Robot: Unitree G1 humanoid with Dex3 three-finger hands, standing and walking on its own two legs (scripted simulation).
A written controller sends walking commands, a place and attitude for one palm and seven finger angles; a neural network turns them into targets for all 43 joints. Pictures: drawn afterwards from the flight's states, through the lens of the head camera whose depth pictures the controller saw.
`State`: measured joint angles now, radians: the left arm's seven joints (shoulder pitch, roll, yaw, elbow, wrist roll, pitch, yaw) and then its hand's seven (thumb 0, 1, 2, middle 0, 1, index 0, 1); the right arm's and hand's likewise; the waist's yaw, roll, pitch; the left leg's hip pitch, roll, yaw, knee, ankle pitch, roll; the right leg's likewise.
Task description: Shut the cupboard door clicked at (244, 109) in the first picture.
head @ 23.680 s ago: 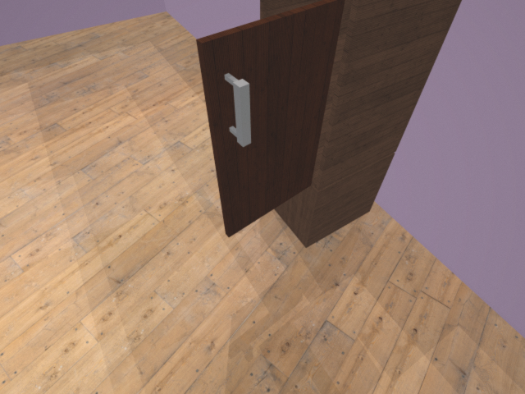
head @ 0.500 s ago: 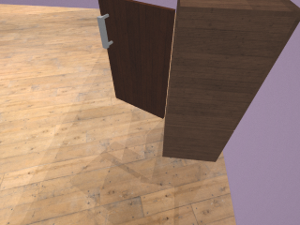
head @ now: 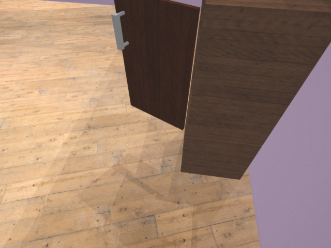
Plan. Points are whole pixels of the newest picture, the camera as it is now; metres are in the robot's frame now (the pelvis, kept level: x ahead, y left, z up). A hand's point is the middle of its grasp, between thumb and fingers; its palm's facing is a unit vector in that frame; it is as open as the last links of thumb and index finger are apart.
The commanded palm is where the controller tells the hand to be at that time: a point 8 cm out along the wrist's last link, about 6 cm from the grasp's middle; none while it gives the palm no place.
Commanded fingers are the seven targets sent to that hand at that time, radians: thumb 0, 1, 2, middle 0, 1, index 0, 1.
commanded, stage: walk to a spot facing it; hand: left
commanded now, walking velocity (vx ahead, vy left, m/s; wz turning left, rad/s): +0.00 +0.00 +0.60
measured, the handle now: (121, 30) +0.87 +0.22 +0.11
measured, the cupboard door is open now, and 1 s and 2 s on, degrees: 65 65 65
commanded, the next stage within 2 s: none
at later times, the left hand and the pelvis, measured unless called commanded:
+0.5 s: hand out of the picture +0.06 +0.25 -0.15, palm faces +0.30 -0.91 -0.28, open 7.4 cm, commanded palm none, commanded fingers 0.00 0.90 0.90 -0.20 -0.30 -0.20 -0.30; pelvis -0.01 +0.00 +0.00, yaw +19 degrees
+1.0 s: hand out of the picture -0.10 +0.18 -0.18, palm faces +0.62 -0.73 -0.27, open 7.4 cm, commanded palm none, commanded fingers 0.00 0.90 0.90 -0.20 -0.30 -0.20 -0.30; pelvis +0.00 -0.02 -0.01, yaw +40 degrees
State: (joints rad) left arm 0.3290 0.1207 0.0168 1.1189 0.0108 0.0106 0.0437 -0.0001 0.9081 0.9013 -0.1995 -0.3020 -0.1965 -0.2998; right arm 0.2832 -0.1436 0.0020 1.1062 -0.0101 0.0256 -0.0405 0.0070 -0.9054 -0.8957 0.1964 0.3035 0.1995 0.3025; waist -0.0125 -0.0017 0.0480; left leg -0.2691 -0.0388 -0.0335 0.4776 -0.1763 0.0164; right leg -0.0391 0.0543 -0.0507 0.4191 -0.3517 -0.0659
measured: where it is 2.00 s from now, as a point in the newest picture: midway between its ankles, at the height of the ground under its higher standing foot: outside the picture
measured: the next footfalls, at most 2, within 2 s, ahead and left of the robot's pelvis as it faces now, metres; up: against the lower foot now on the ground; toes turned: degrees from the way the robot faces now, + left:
right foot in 0.60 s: +0.08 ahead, -0.14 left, +0.00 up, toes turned +24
left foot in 0.88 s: -0.03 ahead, +0.11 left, +0.00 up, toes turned +39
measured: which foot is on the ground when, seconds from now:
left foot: down 0.00-0.58, up 0.60-0.86, down 0.88-1.00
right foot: down 0.00-0.22, up 0.24-0.58, down 0.60-0.88, up 0.90-1.00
